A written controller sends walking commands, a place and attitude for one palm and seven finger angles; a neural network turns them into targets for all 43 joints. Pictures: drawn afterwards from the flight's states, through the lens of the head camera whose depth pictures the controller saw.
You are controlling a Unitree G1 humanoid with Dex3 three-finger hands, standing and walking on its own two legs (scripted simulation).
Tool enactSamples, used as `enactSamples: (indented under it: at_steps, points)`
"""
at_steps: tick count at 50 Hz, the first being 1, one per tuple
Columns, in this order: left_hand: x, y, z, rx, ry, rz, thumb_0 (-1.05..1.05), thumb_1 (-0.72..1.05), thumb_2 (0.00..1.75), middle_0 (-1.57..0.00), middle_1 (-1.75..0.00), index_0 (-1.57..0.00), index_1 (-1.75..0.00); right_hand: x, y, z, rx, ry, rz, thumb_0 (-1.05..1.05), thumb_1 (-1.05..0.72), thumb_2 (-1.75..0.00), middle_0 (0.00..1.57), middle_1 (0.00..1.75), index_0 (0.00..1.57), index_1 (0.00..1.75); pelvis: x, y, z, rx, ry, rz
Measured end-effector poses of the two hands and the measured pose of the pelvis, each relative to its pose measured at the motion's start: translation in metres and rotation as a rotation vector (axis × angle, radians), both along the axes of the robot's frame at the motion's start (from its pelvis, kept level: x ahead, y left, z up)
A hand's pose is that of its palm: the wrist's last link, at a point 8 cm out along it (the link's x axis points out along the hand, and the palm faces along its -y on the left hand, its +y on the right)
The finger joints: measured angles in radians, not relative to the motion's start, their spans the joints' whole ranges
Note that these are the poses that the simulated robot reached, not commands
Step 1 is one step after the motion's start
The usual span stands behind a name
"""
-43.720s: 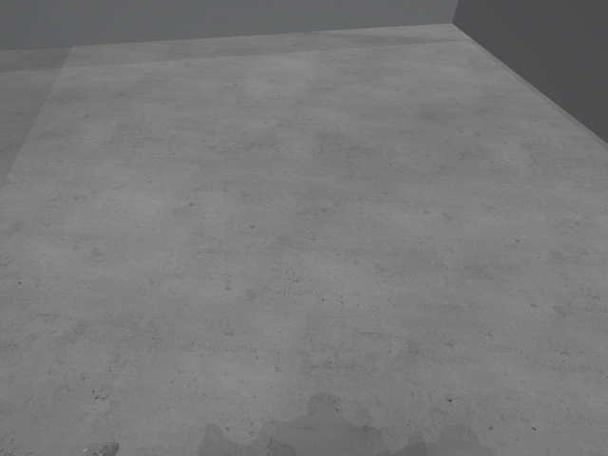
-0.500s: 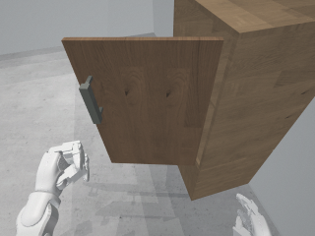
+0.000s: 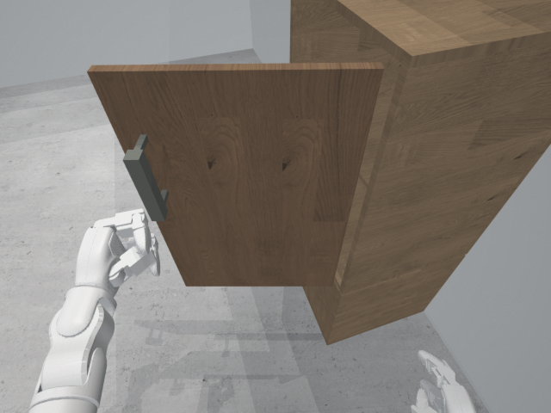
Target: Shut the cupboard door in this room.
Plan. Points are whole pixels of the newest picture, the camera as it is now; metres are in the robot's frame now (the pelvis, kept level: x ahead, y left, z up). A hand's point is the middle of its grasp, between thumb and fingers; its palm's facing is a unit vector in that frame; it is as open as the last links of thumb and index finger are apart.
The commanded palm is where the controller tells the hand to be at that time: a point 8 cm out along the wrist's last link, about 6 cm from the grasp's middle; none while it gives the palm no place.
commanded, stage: bring the fist close to the handle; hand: left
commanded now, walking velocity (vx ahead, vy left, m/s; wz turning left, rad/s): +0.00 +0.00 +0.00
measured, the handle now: (151, 179) +0.44 +0.23 +0.10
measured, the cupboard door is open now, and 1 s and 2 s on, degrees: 71 71 54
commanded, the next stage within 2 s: push the door shut along its arc in 0.74 s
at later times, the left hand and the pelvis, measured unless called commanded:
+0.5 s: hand (159, 223) +0.35 +0.19 +0.10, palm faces +0.07 -1.00 -0.03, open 3.1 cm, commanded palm +0.32 +0.24 +0.10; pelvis +0.00 +0.00 +0.00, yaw -1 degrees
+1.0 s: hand (153, 223) +0.35 +0.21 +0.10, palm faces +0.07 -1.00 -0.03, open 3.1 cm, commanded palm +0.33 +0.25 +0.10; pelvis +0.00 +0.00 +0.00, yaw +0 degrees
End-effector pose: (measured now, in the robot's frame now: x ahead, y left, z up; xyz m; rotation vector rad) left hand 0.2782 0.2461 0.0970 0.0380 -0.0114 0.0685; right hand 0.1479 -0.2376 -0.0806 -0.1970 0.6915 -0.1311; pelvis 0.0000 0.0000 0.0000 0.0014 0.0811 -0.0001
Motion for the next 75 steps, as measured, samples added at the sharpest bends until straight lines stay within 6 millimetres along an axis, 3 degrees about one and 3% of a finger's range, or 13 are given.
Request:
enactSamples:
  at_steps: [21, 38, 51, 75]
  points:
    - [0.049, 0.006, 0.002, -0.008, 0.003, 0.011, 0.02, 0.90, 0.90, -1.30, -1.50, -1.30, -1.50, -0.020, -0.004, -0.009, -0.003, 0.106, -0.044, 0.02, -0.90, -0.90, 0.20, 0.30, 0.21, 0.30, 0.001, 0.004, 0.001, -0.003, 0.018, -0.009]
    - [0.039, 0.006, 0.002, -0.006, -0.015, 0.022, 0.02, 0.90, 0.90, -1.30, -1.50, -1.30, -1.50, -0.022, -0.004, -0.009, 0.007, 0.112, -0.054, 0.01, -0.90, -0.90, 0.20, 0.30, 0.21, 0.30, 0.000, 0.004, 0.002, -0.003, 0.010, -0.013]
    - [0.053, 0.013, 0.001, -0.009, 0.004, -0.008, 0.02, 0.90, 0.90, -1.30, -1.50, -1.30, -1.50, -0.020, -0.006, -0.007, -0.007, 0.110, -0.049, 0.01, -0.90, -0.90, 0.20, 0.30, 0.21, 0.30, -0.003, 0.002, 0.001, -0.005, 0.013, -0.006]
    - [0.116, 0.015, 0.005, -0.007, 0.038, -0.138, -0.01, 1.01, 1.01, -1.30, -1.50, -1.30, -1.50, -0.082, -0.011, -0.027, -0.049, 0.311, -0.102, 0.01, -0.90, -0.90, 0.20, 0.30, 0.21, 0.30, -0.012, 0.013, -0.006, -0.020, 0.069, 0.015]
